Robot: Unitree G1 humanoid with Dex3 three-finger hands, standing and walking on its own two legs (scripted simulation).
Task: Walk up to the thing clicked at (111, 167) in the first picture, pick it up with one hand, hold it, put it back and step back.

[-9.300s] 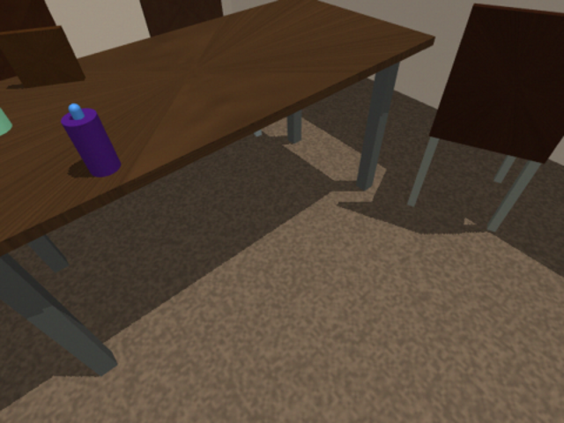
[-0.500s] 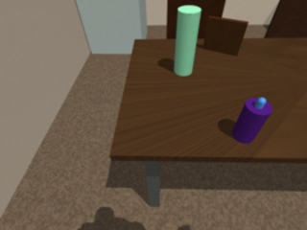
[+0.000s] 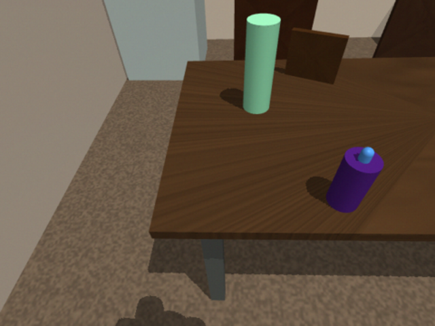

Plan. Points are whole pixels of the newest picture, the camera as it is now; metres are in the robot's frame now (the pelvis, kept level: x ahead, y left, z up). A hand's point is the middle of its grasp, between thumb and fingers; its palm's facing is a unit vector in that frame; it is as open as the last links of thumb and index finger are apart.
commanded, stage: stand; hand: right
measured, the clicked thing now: (354, 177) +0.39 -0.25 +0.05
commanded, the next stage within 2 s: rise first in 1.70 s
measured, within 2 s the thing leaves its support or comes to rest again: neither
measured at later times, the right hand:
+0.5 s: hand out of the picture +0.08 -0.26 -0.16, palm faces -0.02 +0.94 -0.33, open 7.4 cm
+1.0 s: hand out of the picture +0.09 -0.26 -0.16, palm faces -0.03 +0.94 -0.34, open 7.4 cm
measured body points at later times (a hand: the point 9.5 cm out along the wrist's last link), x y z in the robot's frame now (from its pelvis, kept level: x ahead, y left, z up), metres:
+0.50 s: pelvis +0.01 -0.01 +0.00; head +0.01 -0.01 +0.45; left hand +0.09 +0.29 -0.13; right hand +0.09 -0.31 -0.13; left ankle +0.01 +0.12 -0.75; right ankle +0.00 -0.11 -0.75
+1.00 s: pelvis +0.02 -0.01 +0.00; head +0.03 -0.01 +0.45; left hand +0.10 +0.29 -0.13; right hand +0.10 -0.31 -0.13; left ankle +0.01 +0.12 -0.75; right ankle +0.00 -0.11 -0.75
